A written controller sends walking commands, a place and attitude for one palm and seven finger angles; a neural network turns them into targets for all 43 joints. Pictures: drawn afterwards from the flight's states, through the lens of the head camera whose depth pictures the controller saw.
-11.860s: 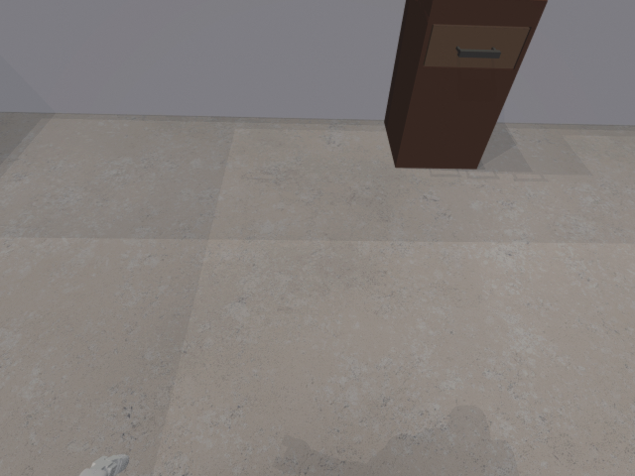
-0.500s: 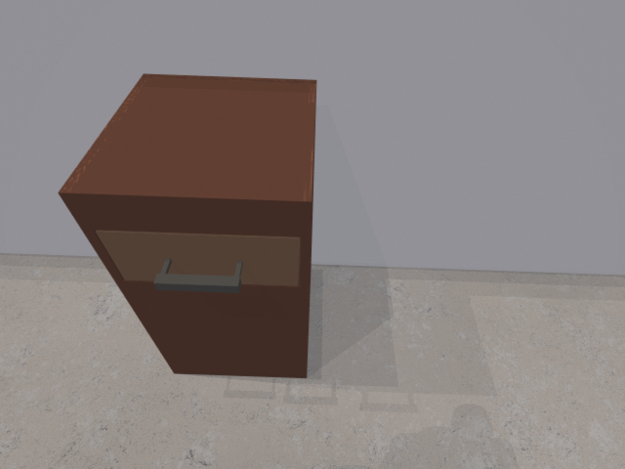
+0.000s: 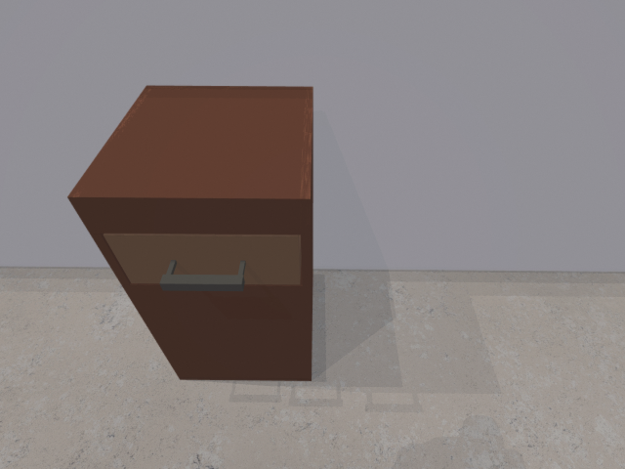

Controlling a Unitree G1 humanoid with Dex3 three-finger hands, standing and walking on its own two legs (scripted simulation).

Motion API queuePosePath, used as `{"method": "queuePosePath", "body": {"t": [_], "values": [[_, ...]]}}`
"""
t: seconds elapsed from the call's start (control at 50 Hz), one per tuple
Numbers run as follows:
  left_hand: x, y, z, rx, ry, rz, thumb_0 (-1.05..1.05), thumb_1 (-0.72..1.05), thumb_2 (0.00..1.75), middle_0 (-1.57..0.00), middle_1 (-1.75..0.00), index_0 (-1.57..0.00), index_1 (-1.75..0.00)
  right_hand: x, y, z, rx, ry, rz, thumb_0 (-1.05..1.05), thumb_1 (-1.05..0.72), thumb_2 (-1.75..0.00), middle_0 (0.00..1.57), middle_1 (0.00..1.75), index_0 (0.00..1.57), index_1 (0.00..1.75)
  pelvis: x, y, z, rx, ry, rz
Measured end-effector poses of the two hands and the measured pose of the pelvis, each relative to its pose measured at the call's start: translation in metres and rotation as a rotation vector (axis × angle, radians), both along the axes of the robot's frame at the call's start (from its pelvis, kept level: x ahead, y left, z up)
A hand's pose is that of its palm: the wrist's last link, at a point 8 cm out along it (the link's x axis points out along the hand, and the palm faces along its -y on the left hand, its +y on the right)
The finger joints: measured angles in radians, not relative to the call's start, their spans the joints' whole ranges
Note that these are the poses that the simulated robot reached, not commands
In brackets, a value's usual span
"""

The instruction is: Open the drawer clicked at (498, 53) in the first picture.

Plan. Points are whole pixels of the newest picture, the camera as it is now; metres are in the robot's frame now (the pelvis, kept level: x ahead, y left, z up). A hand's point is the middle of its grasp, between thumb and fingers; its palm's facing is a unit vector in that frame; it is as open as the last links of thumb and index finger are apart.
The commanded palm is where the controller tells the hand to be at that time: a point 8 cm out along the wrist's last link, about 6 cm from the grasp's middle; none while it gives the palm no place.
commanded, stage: look again from close up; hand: left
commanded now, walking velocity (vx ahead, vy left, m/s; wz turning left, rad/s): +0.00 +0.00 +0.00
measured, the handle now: (205, 274) +0.51 +0.26 -0.15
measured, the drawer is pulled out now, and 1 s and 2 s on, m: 0.00 0.00 0.00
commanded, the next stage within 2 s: raise the hand with hooked fingers in 0.18 s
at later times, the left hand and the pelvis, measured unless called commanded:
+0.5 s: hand (169, 428) +0.18 +0.20 -0.04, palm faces -0.06 -0.64 -0.77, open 7.6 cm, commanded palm +0.12 +0.21 -0.04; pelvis -0.01 +0.00 -0.01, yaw -1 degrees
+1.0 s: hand (168, 385) +0.22 +0.20 +0.00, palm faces +0.15 -0.06 -0.99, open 10.3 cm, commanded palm +0.18 +0.21 +0.03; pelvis -0.01 -0.04 -0.04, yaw +0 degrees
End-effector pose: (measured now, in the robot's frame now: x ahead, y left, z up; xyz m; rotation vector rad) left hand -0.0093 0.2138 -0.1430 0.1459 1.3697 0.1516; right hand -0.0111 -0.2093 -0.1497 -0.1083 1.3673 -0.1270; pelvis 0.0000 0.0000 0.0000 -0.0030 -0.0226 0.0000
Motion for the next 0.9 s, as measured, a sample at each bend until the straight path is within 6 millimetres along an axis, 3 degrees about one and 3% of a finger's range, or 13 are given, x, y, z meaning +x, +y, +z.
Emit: {"method": "queuePosePath", "body": {"t": [0.22, 0.3, 0.32, 0.42, 0.48, 0.54, 0.6, 0.66, 0.72, 0.78, 0.84, 0.9], "values": [[0.003, 0.004, 0.003, 0.004, 0.005, -0.012, 0.0, 0.91, 0.9, -0.2, -0.3, -0.2, -0.29, -0.022, 0.007, 0.002, 0.019, 0.068, -0.008, 0.01, -0.91, -0.9, 0.2, 0.3, 0.2, 0.3, -0.002, 0.0, 0.003, 0.007, 0.01, -0.009], [0.0, 0.001, 0.002, -0.001, 0.024, -0.011, 0.0, 0.91, 0.9, -0.2, -0.3, -0.2, -0.29, -0.025, 0.006, 0.003, 0.015, 0.09, -0.013, 0.01, -0.91, -0.9, 0.2, 0.3, 0.2, 0.3, 0.0, 0.0, 0.003, 0.003, 0.016, -0.009], [0.007, 0.002, 0.006, 0.022, 0.008, -0.069, 0.01, 0.92, 0.9, -0.2, -0.3, -0.2, -0.3, -0.021, 0.004, 0.005, 0.007, 0.063, -0.018, 0.01, -0.91, -0.9, 0.2, 0.3, 0.2, 0.3, -0.001, 0.0, 0.002, 0.003, 0.018, -0.019], [0.101, 0.028, 0.08, 0.317, -0.452, -0.264, 0.04, 0.92, 0.88, -0.21, -0.32, -0.21, -0.32, 0.035, -0.024, 0.014, -0.089, -0.273, -0.027, 0.02, -0.92, -0.9, 0.2, 0.3, 0.2, 0.3, -0.004, 0.001, -0.002, 0.022, 0.042, -0.016], [0.161, 0.021, 0.133, 0.539, -0.705, -0.477, 0.03, 0.87, 0.86, -0.21, -0.35, -0.21, -0.34, 0.086, -0.041, 0.022, -0.114, -0.47, 0.024, 0.02, -0.92, -0.9, 0.2, 0.3, 0.2, 0.3, -0.009, 0.003, -0.008, 0.024, 0.077, -0.009], [0.198, -0.001, 0.167, 0.748, -0.885, -0.666, 0.02, 0.81, 0.84, -0.21, -0.38, -0.21, -0.37, 0.137, -0.052, 0.041, -0.122, -0.632, 0.061, 0.02, -0.92, -0.9, 0.2, 0.3, 0.2, 0.3, -0.013, 0.0, -0.013, 0.031, 0.114, -0.029], [0.199, -0.025, 0.17, 0.841, -0.95, -0.8, 0.01, 0.74, 0.82, -0.21, -0.42, -0.21, -0.41, 0.179, -0.058, 0.063, -0.108, -0.716, 0.089, 0.02, -0.92, -0.9, 0.19, 0.3, 0.2, 0.3, -0.013, -0.006, -0.017, 0.043, 0.146, -0.064], [0.174, -0.039, 0.148, 0.846, -0.914, -0.889, 0.0, 0.67, 0.79, -0.21, -0.46, -0.21, -0.45, 0.213, -0.057, 0.081, -0.096, -0.74, 0.159, 0.01, -0.92, -0.9, 0.19, 0.3, 0.2, 0.3, -0.013, -0.014, -0.021, 0.054, 0.164, -0.073], [0.139, -0.036, 0.126, 0.88, -0.814, -0.939, 0.0, 0.59, 0.76, -0.23, -0.51, -0.23, -0.5, 0.24, -0.05, 0.088, -0.094, -0.735, 0.252, 0.01, -0.91, -0.9, 0.19, 0.3, 0.2, 0.3, -0.013, -0.023, -0.025, 0.053, 0.178, -0.059], [0.118, -0.021, 0.119, 0.976, -0.743, -0.963, 0.0, 0.51, 0.73, -0.24, -0.55, -0.24, -0.55, 0.26, -0.04, 0.082, -0.086, -0.731, 0.321, 0.01, -0.91, -0.9, 0.19, 0.3, 0.2, 0.3, -0.013, -0.03, -0.032, 0.047, 0.198, -0.035], [0.125, -0.006, 0.132, 1.102, -0.775, -0.944, 0.0, 0.43, 0.7, -0.26, -0.6, -0.26, -0.59, 0.269, -0.027, 0.068, -0.055, -0.731, 0.351, 0.01, -0.91, -0.9, 0.19, 0.3, 0.2, 0.3, -0.014, -0.034, -0.04, 0.038, 0.209, -0.007], [0.152, 0.0, 0.156, 1.211, -0.882, -0.916, 0.0, 0.36, 0.67, -0.27, -0.64, -0.27, -0.64, 0.266, -0.014, 0.051, -0.006, -0.723, 0.354, 0.01, -0.91, -0.9, 0.19, 0.3, 0.2, 0.3, -0.015, -0.036, -0.046, 0.031, 0.209, 0.012]]}}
